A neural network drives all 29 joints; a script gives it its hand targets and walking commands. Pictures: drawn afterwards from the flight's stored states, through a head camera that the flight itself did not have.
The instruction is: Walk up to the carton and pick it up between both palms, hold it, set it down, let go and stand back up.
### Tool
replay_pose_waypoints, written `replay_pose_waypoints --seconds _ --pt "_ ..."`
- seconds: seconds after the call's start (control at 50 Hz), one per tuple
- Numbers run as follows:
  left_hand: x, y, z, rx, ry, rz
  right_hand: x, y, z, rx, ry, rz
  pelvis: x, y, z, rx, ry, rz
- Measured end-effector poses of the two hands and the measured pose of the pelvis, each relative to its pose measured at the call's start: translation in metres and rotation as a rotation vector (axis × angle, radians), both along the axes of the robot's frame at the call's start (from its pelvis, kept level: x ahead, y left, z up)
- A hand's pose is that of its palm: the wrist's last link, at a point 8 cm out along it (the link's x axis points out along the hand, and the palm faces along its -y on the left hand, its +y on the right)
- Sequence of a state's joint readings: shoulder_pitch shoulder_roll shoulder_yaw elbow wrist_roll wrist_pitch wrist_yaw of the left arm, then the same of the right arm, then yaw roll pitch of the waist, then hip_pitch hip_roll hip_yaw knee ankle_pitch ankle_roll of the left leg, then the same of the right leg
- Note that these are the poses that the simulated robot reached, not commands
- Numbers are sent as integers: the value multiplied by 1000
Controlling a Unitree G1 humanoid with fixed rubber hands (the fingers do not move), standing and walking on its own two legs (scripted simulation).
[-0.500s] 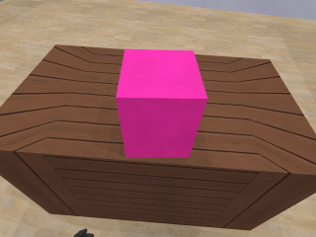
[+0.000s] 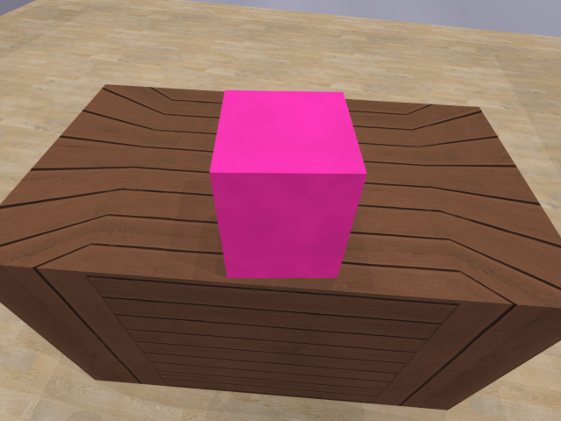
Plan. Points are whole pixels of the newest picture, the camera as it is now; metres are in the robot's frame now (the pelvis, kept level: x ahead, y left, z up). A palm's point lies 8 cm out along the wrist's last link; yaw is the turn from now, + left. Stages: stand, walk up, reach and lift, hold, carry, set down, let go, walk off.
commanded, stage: stand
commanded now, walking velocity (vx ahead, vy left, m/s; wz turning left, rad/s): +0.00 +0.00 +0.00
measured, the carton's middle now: (283, 187) +0.49 +0.01 +0.06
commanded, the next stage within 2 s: walk up in 1.20 s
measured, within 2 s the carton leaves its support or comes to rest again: neither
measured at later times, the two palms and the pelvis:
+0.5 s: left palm out of the picture +0.01 +0.22 -0.12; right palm out of the picture +0.02 -0.24 -0.13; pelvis +0.00 -0.01 +0.01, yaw +0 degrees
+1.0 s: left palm out of the picture -0.01 +0.21 -0.13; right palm out of the picture +0.00 -0.21 -0.14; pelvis +0.02 -0.01 +0.01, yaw +0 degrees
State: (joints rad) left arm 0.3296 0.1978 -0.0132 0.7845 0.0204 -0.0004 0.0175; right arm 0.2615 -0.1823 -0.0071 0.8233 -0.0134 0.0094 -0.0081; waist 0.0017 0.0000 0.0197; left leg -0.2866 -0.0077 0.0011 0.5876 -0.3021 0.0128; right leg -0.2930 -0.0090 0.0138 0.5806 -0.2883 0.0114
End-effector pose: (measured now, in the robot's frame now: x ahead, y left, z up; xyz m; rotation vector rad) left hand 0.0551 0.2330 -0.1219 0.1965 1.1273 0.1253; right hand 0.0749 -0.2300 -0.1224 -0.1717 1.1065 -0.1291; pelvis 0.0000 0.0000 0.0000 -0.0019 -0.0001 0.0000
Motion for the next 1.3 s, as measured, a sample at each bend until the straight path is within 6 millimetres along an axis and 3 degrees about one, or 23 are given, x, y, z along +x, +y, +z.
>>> replay_pose_waypoints --seconds 0.18,0.38,0.56,0.76,1.0,1.18,1.3 --pt "-5 -1 0 3 23 9 -18 -5 -3 -8 54 -23 -3 -2 3 3 -5 -2" --pt "-33 -6 -1 18 120 38 -41 -7 -10 18 130 -45 -3 -8 6 7 -11 -1" --pt "-46 -14 -7 -8 173 44 -59 -14 -9 1 199 -67 -3 -10 8 2 -12 -1" --pt "-53 -20 -13 -42 240 57 -82 0 -10 14 290 -72 2 -6 10 3 1 0" --pt "-62 -26 -12 -42 326 73 -78 15 -15 52 333 -73 17 -6 11 4 17 -4" --pt "-52 -30 -13 -39 320 70 -60 10 -16 43 308 -73 26 -9 11 -1 10 -4" --pt "-49 -34 -15 -52 314 71 -60 11 -15 39 318 -80 31 -9 11 -5 -1 -2"
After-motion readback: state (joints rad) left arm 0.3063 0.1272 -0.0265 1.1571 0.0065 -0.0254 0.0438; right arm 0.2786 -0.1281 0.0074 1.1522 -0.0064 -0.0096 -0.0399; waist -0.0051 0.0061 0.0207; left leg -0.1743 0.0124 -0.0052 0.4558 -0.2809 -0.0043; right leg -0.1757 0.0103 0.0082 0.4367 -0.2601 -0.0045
